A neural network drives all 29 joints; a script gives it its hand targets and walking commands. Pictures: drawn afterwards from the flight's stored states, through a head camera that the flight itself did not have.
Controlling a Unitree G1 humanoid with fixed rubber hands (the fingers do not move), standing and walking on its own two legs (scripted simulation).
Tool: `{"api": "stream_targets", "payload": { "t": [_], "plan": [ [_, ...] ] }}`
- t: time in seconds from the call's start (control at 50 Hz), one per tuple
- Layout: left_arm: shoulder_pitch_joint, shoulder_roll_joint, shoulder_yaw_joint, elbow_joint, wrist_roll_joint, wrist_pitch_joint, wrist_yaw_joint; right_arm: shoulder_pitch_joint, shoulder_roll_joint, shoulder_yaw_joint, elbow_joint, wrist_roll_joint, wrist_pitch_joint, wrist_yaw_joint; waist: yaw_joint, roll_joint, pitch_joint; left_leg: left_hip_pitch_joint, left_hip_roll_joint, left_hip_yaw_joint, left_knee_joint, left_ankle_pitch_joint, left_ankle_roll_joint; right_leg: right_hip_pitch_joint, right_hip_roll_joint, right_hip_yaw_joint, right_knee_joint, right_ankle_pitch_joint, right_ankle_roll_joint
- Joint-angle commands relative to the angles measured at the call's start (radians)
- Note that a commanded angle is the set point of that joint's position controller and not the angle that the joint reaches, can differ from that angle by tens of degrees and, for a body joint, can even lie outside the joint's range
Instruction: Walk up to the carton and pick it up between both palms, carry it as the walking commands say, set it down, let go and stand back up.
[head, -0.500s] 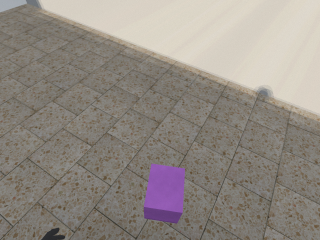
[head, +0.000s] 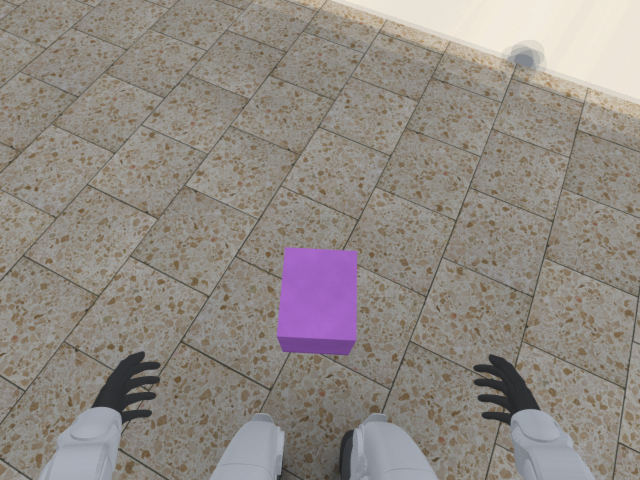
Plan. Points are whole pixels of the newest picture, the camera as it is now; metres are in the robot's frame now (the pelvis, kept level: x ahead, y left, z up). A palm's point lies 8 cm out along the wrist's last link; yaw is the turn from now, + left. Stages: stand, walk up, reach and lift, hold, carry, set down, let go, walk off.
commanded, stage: reach and lift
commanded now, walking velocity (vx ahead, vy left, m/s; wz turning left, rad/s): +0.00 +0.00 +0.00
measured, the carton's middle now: (318, 304) +0.48 +0.02 -0.61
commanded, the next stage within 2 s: none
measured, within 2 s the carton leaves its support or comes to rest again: neither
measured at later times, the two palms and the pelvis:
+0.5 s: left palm (157, 326) +0.31 +0.26 -0.15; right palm (476, 321) +0.33 -0.22 -0.14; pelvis -0.05 +0.02 -0.04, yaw -1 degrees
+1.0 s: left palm (211, 250) +0.46 +0.22 -0.21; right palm (430, 257) +0.46 -0.18 -0.21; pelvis -0.06 +0.02 -0.06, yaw -1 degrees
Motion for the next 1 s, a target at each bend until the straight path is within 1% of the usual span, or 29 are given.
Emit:
{"api": "stream_targets", "payload": {
  "t": [0.0, 0.04, 0.06, 0.14, 0.2, 0.26, 0.3, 0.38, 0.4, 0.42, 0.5, 0.52, 0.54, 0.58, 0.6, 0.64, 0.68, 0.7, 0.72, 0.74, 0.76, 0.8, 0.82, 0.86, 0.88, 0.9, 0.92, 0.96, 0.98],
  "plan": [
    [-0.087, 0.189, 0.085, -0.147, -0.029, -0.039, 0.021, -0.126, -0.203, -0.065, -0.178, 0.008, -0.039, -0.018, 0.021, -0.035, -0.608, -0.024, -0.058, 0.056, -0.035, 0.371, -0.004, 0.387, -0.009, 0.101, -0.033, 0.500, 0.065],
    [-0.124, 0.202, 0.095, -0.166, -0.022, -0.036, 0.032, -0.174, -0.192, -0.061, -0.186, 0.024, -0.035, -0.016, 0.035, -0.023, -0.649, -0.083, -0.053, 0.044, -0.022, 0.387, -0.005, 0.401, -0.009, 0.110, -0.009, 0.553, 0.064],
    [-0.207, 0.205, 0.074, -0.187, -0.043, -0.030, 0.035, -0.243, -0.236, -0.089, -0.179, 0.017, -0.035, -0.015, 0.007, -0.029, -0.661, -0.087, -0.045, 0.043, -0.001, 0.358, -0.009, 0.356, -0.005, 0.115, 0.015, 0.520, 0.065],
    [-0.278, 0.175, 0.089, -0.179, -0.047, 0.009, 0.047, -0.360, -0.230, -0.072, -0.160, 0.046, -0.002, -0.007, 0.056, -0.011, -0.707, -0.109, -0.038, 0.053, -0.001, 0.297, -0.002, 0.259, 0.006, 0.081, 0.016, 0.357, 0.070],
    [-0.334, 0.158, 0.073, -0.199, -0.064, 0.039, 0.066, -0.421, -0.241, -0.079, -0.113, 0.063, 0.021, 0.003, 0.040, -0.010, -0.760, -0.095, -0.035, 0.046, 0.011, 0.325, -0.012, 0.219, 0.009, 0.071, 0.024, 0.354, 0.069],
    [-0.368, 0.133, 0.069, -0.139, -0.053, 0.069, 0.078, -0.467, -0.258, -0.104, -0.054, 0.045, 0.040, 0.011, 0.035, -0.008, -0.743, -0.078, -0.038, 0.042, 0.001, 0.241, -0.014, 0.143, 0.012, 0.048, 0.010, 0.246, 0.071],
    [-0.489, 0.124, 0.055, -0.155, -0.065, 0.077, 0.088, -0.589, -0.248, -0.103, -0.036, 0.062, 0.040, 0.019, 0.035, 0.029, -0.732, -0.092, -0.030, 0.036, 0.002, 0.197, -0.011, 0.081, 0.008, 0.052, 0.013, 0.186, 0.064],
    [-0.656, 0.132, 0.050, -0.151, -0.071, 0.079, 0.103, -0.715, -0.269, -0.147, 0.013, 0.049, 0.032, 0.018, 0.006, 0.012, -0.786, -0.094, -0.033, 0.028, -0.003, 0.150, -0.018, 0.016, 0.015, 0.031, 0.016, 0.140, 0.062],
    [-0.686, 0.112, 0.046, -0.154, -0.070, 0.076, 0.108, -0.746, -0.265, -0.160, 0.053, 0.046, 0.033, 0.018, -0.004, 0.053, -0.825, -0.095, -0.032, 0.026, 0.008, 0.180, -0.031, 0.002, 0.015, 0.037, 0.034, 0.175, 0.050],
    [-0.745, 0.122, 0.052, -0.139, -0.082, 0.068, 0.113, -0.799, -0.250, -0.161, 0.043, 0.051, 0.022, 0.020, -0.004, 0.027, -0.807, -0.095, -0.035, 0.018, 0.009, 0.152, -0.022, -0.026, 0.015, 0.032, 0.041, 0.152, 0.054],
    [-0.894, 0.125, 0.070, -0.154, -0.082, 0.041, 0.143, -0.969, -0.287, -0.175, 0.017, 0.072, -0.015, 0.019, -0.005, 0.060, -1.015, -0.045, -0.033, 0.010, 0.041, 0.249, -0.033, -0.068, 0.028, 0.024, 0.073, 0.214, 0.053],
    [-0.924, 0.122, 0.061, -0.119, -0.082, 0.038, 0.149, -0.975, -0.276, -0.174, 0.070, 0.071, -0.023, 0.016, -0.010, 0.066, -1.025, -0.074, -0.040, 0.017, 0.046, 0.262, -0.040, -0.080, 0.032, 0.026, 0.079, 0.230, 0.053],
    [-0.908, 0.099, 0.052, -0.058, -0.089, 0.042, 0.148, -0.979, -0.264, -0.156, 0.105, 0.074, -0.020, 0.010, -0.009, 0.015, -1.035, -0.097, -0.044, 0.020, 0.048, 0.273, -0.041, -0.082, 0.039, 0.023, 0.077, 0.238, 0.054],
    [-0.933, 0.097, 0.061, -0.079, -0.094, 0.021, 0.153, -1.020, -0.277, -0.182, 0.068, 0.075, -0.038, -0.001, -0.008, 0.033, -1.146, -0.072, -0.046, 0.018, 0.061, 0.349, -0.042, -0.035, 0.044, 0.032, 0.096, 0.320, 0.050],
    [-0.932, 0.110, 0.087, -0.051, -0.080, 0.010, 0.159, -1.028, -0.279, -0.181, 0.089, 0.068, -0.046, 0.000, 0.015, 0.039, -1.145, -0.079, -0.055, 0.021, 0.069, 0.365, -0.043, -0.049, 0.043, 0.032, 0.096, 0.316, 0.057],
    [-0.979, 0.095, 0.082, -0.061, -0.084, -0.016, 0.156, -1.044, -0.245, -0.181, 0.087, 0.081, -0.071, -0.016, -0.003, 0.030, -1.190, -0.116, -0.057, 0.025, 0.080, 0.414, -0.038, -0.029, 0.050, 0.042, 0.106, 0.391, 0.057],
    [-0.953, 0.060, 0.088, 0.046, -0.079, -0.027, 0.156, -1.073, -0.237, -0.180, 0.141, 0.066, -0.086, -0.015, 0.006, 0.003, -1.164, -0.171, -0.068, 0.018, 0.076, 0.433, -0.032, -0.061, 0.053, 0.033, 0.125, 0.400, 0.067],
    [-1.052, 0.078, 0.091, 0.008, -0.081, -0.044, 0.148, -1.121, -0.253, -0.200, 0.130, 0.051, -0.095, -0.019, -0.003, -0.005, -1.160, -0.199, -0.063, 0.019, 0.087, 0.398, -0.033, -0.074, 0.056, 0.042, 0.125, 0.375, 0.063],
    [-1.030, 0.072, 0.111, 0.039, -0.072, -0.053, 0.146, -1.131, -0.221, -0.177, 0.117, 0.057, -0.104, -0.018, 0.014, -0.016, -1.167, -0.230, -0.073, 0.031, 0.092, 0.418, -0.029, -0.047, 0.048, 0.051, 0.120, 0.410, 0.065],
    [-1.125, 0.086, 0.105, -0.048, -0.082, -0.078, 0.146, -1.161, -0.213, -0.177, 0.115, 0.066, -0.117, -0.025, 0.002, 0.004, -1.240, -0.218, -0.072, 0.031, 0.098, 0.445, -0.028, -0.022, 0.048, 0.061, 0.132, 0.455, 0.062],
    [-1.133, 0.099, 0.124, 0.008, -0.074, -0.081, 0.145, -1.220, -0.225, -0.176, 0.103, 0.066, -0.124, -0.022, 0.023, -0.011, -1.242, -0.227, -0.066, 0.019, 0.100, 0.445, -0.023, -0.055, 0.050, 0.051, 0.145, 0.437, 0.063],
    [-1.226, 0.124, 0.146, -0.017, -0.077, -0.102, 0.143, -1.300, -0.209, -0.176, 0.059, 0.076, -0.135, -0.045, 0.017, -0.048, -1.364, -0.272, -0.084, 0.039, 0.139, 0.447, -0.017, 0.043, 0.046, 0.071, 0.163, 0.501, 0.067],
    [-1.283, 0.139, 0.147, -0.020, -0.076, -0.097, 0.142, -1.345, -0.223, -0.178, 0.064, 0.069, -0.133, -0.050, 0.023, -0.054, -1.382, -0.283, -0.086, 0.039, 0.138, 0.413, -0.011, 0.035, 0.045, 0.064, 0.173, 0.458, 0.065],
    [-1.332, 0.136, 0.134, 0.021, -0.082, -0.084, 0.142, -1.419, -0.237, -0.179, 0.066, 0.080, -0.119, -0.058, 0.019, -0.029, -1.418, -0.251, -0.088, 0.042, 0.134, 0.397, -0.005, 0.011, 0.048, 0.049, 0.174, 0.424, 0.062],
    [-1.361, 0.147, 0.153, 0.014, -0.082, -0.086, 0.145, -1.432, -0.241, -0.161, 0.072, 0.094, -0.112, -0.064, 0.040, -0.017, -1.506, -0.235, -0.094, 0.066, 0.144, 0.405, -0.008, 0.075, 0.047, 0.053, 0.177, 0.442, 0.061],
    [-1.363, 0.156, 0.160, -0.011, -0.083, -0.083, 0.155, -1.426, -0.237, -0.158, 0.048, 0.101, -0.109, -0.071, 0.033, -0.038, -1.626, -0.181, -0.101, 0.068, 0.153, 0.469, -0.001, 0.147, 0.052, 0.043, 0.191, 0.526, 0.062],
    [-1.460, 0.197, 0.160, -0.049, -0.100, -0.063, 0.162, -1.538, -0.295, -0.168, -0.005, 0.103, -0.091, -0.081, 0.022, -0.047, -1.751, -0.165, -0.097, 0.066, 0.178, 0.418, 0.000, 0.192, 0.057, 0.050, 0.218, 0.500, 0.061],
    [-1.514, 0.202, 0.121, -0.057, -0.125, -0.023, 0.172, -1.551, -0.320, -0.162, 0.035, 0.137, -0.050, -0.086, 0.021, 0.019, -1.876, -0.006, -0.093, 0.051, 0.178, 0.465, 0.004, 0.204, 0.061, 0.030, 0.220, 0.488, 0.045],
    [-1.507, 0.186, 0.089, -0.121, -0.158, -0.009, 0.179, -1.558, -0.336, -0.170, -0.040, 0.163, -0.043, -0.092, -0.008, 0.042, -2.036, 0.137, -0.091, 0.033, 0.198, 0.575, 0.009, 0.250, 0.068, 0.024, 0.231, 0.578, 0.033]
  ]
}}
